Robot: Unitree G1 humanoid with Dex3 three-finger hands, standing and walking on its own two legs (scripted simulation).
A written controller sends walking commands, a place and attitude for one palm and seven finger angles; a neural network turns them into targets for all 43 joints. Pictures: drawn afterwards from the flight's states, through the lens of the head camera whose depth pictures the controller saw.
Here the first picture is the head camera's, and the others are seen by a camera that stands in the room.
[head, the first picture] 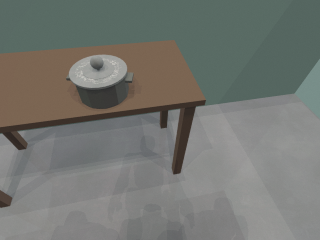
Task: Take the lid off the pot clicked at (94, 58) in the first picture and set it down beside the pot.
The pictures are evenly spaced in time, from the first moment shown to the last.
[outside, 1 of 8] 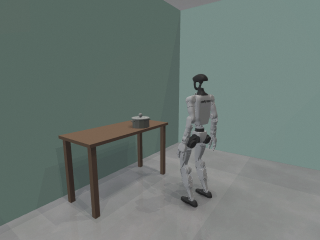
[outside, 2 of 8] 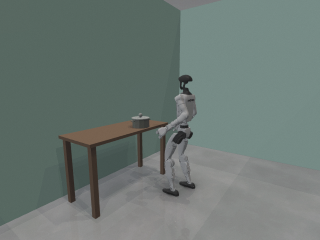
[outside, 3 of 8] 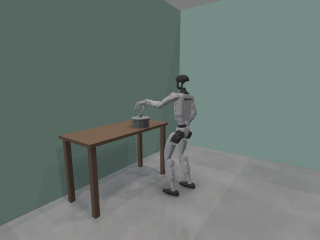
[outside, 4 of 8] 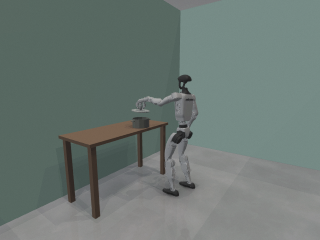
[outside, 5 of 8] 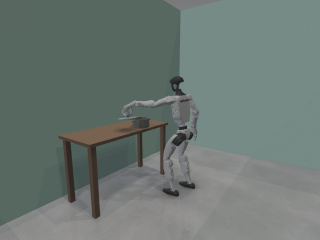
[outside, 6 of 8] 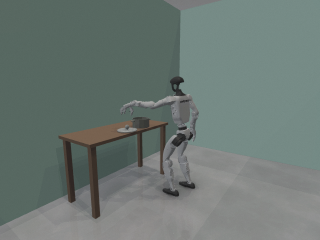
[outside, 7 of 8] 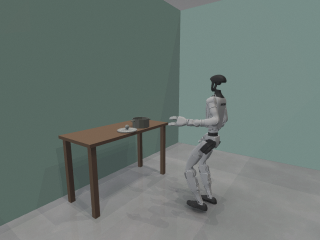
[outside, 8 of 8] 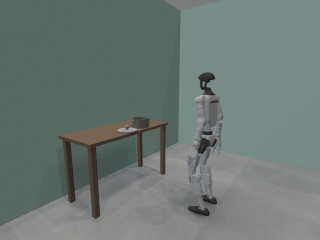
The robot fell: no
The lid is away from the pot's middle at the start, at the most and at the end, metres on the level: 0.00 0.25 0.25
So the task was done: yes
